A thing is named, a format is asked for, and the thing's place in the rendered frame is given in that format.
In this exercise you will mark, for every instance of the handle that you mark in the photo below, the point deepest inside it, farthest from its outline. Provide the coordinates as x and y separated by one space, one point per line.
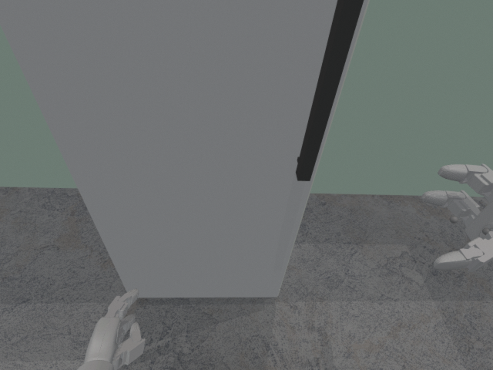
341 33

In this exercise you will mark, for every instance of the robot left hand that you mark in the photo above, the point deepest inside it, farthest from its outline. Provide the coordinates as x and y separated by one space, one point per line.
109 333

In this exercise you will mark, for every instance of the robot right hand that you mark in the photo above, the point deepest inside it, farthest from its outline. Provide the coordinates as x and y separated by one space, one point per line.
479 251

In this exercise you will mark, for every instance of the fridge door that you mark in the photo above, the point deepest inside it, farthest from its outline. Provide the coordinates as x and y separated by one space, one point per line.
181 122

